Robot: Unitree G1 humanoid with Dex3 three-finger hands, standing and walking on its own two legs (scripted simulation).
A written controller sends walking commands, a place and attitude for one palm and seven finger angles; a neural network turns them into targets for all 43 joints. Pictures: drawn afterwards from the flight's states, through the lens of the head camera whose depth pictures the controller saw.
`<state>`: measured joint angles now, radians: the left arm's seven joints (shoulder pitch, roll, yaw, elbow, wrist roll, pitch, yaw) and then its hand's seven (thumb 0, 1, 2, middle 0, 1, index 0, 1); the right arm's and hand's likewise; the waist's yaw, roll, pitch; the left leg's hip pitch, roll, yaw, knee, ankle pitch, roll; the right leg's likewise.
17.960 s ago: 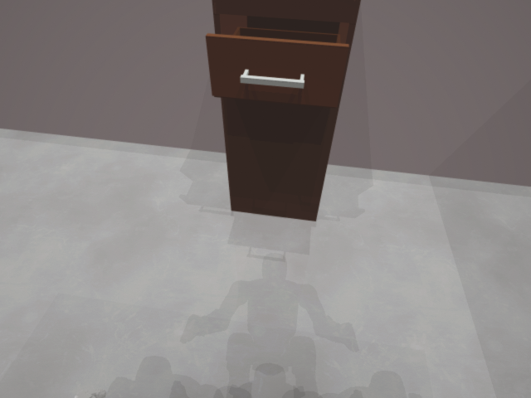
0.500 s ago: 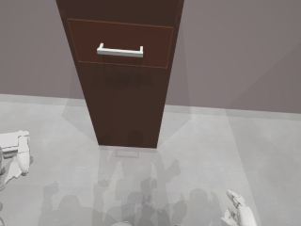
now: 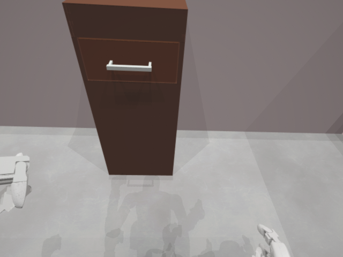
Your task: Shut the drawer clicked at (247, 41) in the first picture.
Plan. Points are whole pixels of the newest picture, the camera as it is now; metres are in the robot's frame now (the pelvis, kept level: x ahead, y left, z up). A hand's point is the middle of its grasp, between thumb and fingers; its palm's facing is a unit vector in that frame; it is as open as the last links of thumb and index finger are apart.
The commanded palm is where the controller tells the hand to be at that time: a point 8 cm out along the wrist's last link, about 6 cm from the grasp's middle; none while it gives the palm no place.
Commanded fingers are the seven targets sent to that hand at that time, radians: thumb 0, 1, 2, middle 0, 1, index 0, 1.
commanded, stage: stop stepping back and stand still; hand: left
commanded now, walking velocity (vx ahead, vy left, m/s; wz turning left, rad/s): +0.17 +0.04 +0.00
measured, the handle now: (130, 65) +0.80 +0.21 +0.08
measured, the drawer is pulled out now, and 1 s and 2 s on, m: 0.00 0.00 0.00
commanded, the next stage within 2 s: let the arm hang, fingers relaxed in 0.94 s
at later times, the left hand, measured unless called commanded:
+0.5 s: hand out of the picture +0.14 +0.31 +0.19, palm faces +0.45 -0.77 -0.45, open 3.2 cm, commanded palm +0.10 +0.33 +0.19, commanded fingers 0.00 0.90 0.90 -1.40 -1.60 -1.40 -1.60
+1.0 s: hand out of the picture +0.11 +0.33 +0.16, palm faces +0.41 -0.80 -0.44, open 3.2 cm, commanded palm +0.07 +0.36 +0.19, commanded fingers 0.00 0.90 0.90 -1.40 -1.60 -1.40 -1.60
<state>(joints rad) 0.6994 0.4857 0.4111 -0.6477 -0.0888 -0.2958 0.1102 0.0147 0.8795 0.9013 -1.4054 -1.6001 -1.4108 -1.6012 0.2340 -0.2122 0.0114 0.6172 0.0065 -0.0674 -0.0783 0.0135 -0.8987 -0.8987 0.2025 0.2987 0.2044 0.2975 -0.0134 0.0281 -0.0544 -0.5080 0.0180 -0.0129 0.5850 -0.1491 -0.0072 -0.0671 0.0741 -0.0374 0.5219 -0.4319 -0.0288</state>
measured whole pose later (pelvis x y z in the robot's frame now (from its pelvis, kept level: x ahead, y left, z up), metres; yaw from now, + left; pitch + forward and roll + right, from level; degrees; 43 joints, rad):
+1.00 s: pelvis -0.06 +0.07 +0.02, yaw +0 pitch -1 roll -1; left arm 0.65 0.34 0.35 -0.48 -0.04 -0.19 0.15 0.01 0.89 0.90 -1.40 -1.60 -1.41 -1.60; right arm 0.25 -0.22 0.01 0.66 0.01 -0.10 -0.09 0.01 -0.90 -0.90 0.20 0.30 0.20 0.30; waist 0.01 0.03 -0.02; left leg -0.31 -0.02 0.02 0.50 -0.18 0.04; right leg -0.16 0.03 -0.05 0.46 -0.29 -0.02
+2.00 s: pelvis -0.06 +0.06 +0.02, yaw +1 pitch -2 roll +0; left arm 0.12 0.26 0.02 1.13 0.02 -0.02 0.01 0.01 0.90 0.90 -0.21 -0.31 -0.21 -0.31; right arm 0.15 -0.26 -0.01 1.13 -0.01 0.00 -0.01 0.01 -0.90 -0.90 0.20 0.30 0.20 0.30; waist -0.01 0.03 0.06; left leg -0.21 -0.02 -0.01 0.36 -0.12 0.02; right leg -0.07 0.03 -0.06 0.37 -0.26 -0.05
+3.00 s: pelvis -0.04 +0.05 +0.03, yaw -1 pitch -2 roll +0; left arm 0.14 0.27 0.02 1.14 0.01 -0.02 0.01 0.01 0.90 0.90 -0.20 -0.30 -0.21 -0.30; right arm 0.13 -0.28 0.00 1.14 -0.01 0.01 -0.02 0.01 -0.90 -0.90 0.20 0.30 0.20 0.30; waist -0.01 0.02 0.06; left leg -0.16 0.00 0.02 0.33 -0.14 0.00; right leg -0.01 0.05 -0.03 0.28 -0.24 -0.06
